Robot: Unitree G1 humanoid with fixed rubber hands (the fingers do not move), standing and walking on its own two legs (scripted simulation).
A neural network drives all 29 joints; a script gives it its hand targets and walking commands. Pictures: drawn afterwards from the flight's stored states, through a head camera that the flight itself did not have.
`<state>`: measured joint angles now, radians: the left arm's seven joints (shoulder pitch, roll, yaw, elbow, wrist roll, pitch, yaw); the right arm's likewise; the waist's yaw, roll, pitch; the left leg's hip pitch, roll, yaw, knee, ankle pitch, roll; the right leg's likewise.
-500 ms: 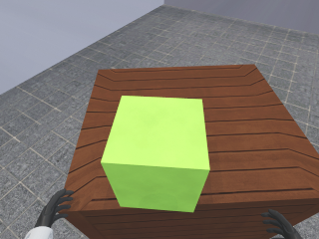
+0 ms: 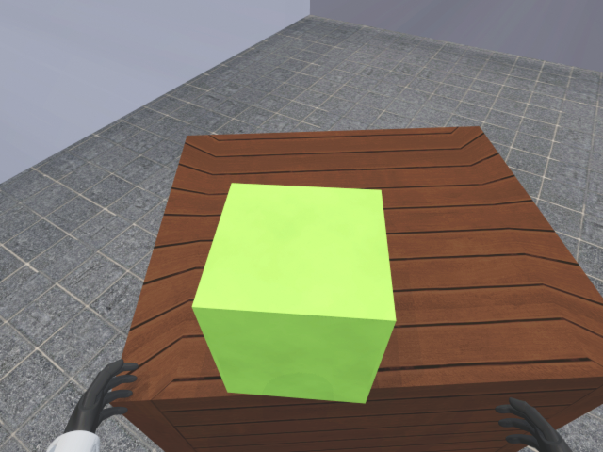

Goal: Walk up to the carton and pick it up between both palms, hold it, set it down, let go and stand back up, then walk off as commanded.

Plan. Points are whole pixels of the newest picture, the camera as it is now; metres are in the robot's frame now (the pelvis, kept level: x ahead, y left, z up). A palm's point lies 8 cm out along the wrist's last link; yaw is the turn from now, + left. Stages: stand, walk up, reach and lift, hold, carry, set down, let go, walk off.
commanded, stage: stand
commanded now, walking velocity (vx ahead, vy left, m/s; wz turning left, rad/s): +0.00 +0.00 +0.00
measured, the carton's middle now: (300, 296) +0.34 +0.00 +0.01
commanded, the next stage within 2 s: walk off in 0.54 s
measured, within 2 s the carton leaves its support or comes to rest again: neither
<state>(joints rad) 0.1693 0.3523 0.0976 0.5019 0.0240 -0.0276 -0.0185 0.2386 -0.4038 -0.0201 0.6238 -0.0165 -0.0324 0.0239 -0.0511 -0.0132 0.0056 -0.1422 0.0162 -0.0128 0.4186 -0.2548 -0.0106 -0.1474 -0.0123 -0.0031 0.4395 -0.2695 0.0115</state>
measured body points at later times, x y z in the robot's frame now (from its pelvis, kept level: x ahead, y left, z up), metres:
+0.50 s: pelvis -0.01 +0.00 +0.00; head -0.01 +0.00 +0.45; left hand +0.20 +0.29 -0.04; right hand +0.12 -0.31 -0.07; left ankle -0.02 +0.14 -0.74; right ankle -0.02 -0.12 -0.74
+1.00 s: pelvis -0.07 +0.02 -0.02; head -0.01 +0.04 +0.42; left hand +0.11 +0.33 -0.10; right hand +0.02 -0.31 -0.10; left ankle -0.02 +0.14 -0.74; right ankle -0.05 -0.11 -0.71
